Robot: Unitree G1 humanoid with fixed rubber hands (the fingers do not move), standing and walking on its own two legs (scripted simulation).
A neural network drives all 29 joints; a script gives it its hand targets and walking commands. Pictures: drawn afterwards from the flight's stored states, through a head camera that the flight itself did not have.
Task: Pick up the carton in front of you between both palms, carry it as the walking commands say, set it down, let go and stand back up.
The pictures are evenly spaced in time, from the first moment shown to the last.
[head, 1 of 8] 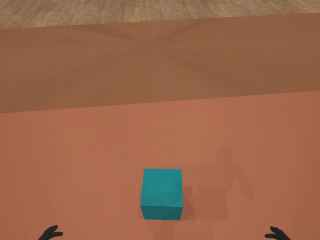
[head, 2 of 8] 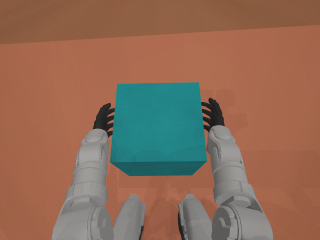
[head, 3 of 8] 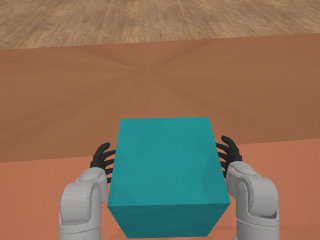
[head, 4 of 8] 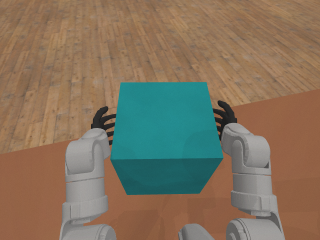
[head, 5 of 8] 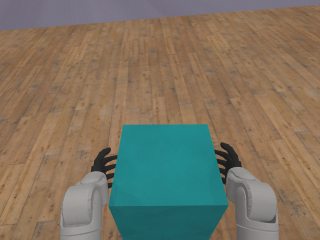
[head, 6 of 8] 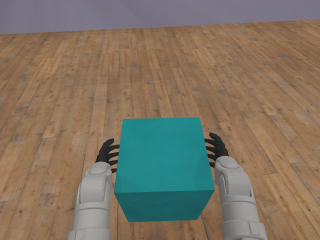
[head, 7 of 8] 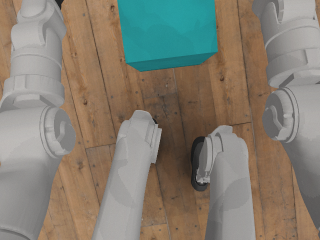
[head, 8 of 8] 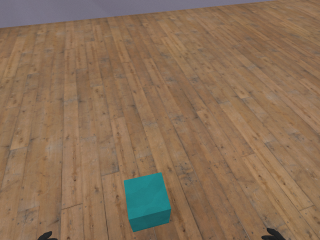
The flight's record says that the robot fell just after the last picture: no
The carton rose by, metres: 0.70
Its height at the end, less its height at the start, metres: -0.50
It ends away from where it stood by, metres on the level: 6.11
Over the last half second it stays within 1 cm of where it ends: yes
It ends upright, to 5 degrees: yes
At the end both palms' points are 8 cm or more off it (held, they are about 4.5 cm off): yes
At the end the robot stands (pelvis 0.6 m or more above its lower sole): yes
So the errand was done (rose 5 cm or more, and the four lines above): yes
